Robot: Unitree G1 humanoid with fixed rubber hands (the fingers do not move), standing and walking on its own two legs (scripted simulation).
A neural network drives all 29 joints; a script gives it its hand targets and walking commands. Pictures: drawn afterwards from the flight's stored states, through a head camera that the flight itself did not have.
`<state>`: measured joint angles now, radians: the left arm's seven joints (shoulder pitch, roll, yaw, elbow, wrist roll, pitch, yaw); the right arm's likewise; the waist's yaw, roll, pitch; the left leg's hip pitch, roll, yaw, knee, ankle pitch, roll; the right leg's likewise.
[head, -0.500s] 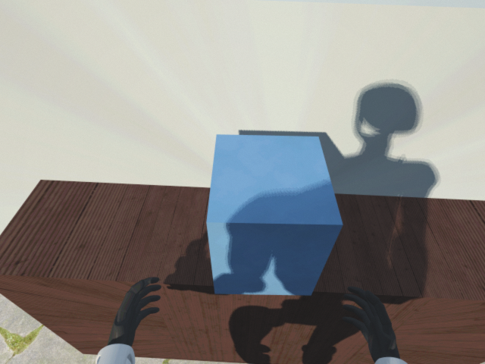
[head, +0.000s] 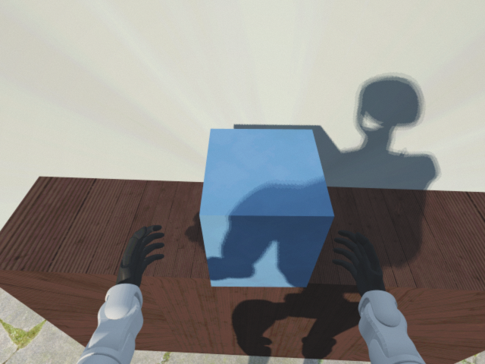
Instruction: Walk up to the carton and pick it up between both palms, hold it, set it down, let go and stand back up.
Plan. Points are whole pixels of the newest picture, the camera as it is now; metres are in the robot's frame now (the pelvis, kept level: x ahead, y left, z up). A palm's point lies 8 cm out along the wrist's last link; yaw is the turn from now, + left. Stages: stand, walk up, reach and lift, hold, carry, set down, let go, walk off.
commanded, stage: reach and lift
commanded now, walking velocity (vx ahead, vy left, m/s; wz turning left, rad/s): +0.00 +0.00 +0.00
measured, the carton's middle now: (260, 210) +0.41 -0.01 +0.00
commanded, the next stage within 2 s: none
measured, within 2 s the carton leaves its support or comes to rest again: neither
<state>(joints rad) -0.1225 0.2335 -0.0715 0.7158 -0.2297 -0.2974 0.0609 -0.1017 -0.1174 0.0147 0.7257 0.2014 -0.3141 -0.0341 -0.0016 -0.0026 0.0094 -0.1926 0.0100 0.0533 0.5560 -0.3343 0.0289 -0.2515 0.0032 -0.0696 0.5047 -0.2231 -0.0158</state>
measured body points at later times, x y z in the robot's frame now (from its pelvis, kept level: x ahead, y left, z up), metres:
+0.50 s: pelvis +0.00 -0.01 +0.01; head +0.01 +0.00 +0.46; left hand +0.36 +0.22 +0.06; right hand +0.35 -0.19 +0.06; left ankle -0.02 +0.10 -0.73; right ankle +0.03 -0.11 -0.73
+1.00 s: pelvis +0.01 -0.01 +0.01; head +0.04 +0.00 +0.46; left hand +0.42 +0.22 +0.12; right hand +0.42 -0.19 +0.12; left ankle -0.02 +0.10 -0.73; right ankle +0.03 -0.11 -0.73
